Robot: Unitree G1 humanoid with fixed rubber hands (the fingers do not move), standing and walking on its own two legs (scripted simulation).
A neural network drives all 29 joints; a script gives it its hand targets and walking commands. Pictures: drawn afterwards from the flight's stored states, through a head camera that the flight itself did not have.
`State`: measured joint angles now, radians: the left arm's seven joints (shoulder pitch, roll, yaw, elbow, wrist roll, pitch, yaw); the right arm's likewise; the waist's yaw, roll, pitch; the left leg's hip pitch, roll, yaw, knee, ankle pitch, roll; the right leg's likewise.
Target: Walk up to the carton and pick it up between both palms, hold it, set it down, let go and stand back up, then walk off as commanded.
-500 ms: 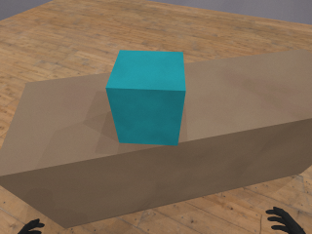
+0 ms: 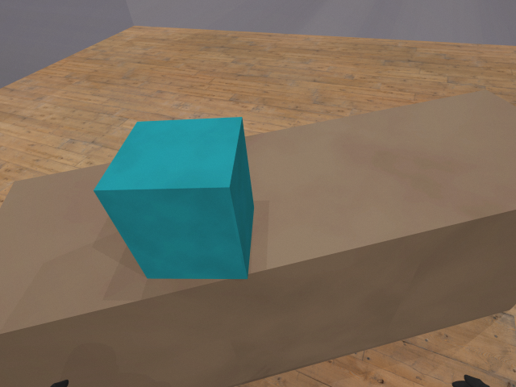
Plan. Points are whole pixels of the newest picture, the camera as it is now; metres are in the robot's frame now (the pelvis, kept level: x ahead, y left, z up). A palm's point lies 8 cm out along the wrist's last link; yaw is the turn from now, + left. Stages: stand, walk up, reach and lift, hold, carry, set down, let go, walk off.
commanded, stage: walk up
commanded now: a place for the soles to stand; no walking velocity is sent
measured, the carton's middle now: (192, 200) +0.48 +0.15 +0.05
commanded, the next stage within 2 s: none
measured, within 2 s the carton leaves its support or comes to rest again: neither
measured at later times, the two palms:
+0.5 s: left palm (63, 358) +0.22 +0.35 -0.06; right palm (468, 331) +0.24 -0.30 -0.03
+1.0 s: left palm out of the picture +0.16 +0.36 -0.03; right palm (462, 349) +0.22 -0.29 -0.04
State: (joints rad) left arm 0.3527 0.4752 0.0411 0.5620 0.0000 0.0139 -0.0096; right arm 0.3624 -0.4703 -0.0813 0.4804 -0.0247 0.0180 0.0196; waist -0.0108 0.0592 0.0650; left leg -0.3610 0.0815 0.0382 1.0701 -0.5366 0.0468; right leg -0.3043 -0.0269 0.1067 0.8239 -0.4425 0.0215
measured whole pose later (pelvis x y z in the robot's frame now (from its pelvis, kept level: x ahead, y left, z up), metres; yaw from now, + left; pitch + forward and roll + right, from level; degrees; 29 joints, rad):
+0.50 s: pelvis +0.09 +0.02 +0.00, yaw +1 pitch -3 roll +0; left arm 0.28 0.50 0.02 0.55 0.00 0.01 0.03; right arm 0.28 -0.47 -0.08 0.49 -0.02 0.04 0.01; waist 0.00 -0.03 0.08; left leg -0.42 0.04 -0.02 0.73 -0.26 -0.02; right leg -0.30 -0.01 0.10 0.74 -0.40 0.04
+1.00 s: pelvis +0.05 +0.02 +0.01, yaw +5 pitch -4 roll +1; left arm 0.23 0.51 0.02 0.58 0.00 0.02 0.02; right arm 0.26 -0.47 -0.07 0.49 -0.01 0.05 0.01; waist 0.00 0.02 0.10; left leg -0.44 -0.03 -0.07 0.85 -0.38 -0.02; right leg -0.28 -0.01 0.09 0.74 -0.40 0.03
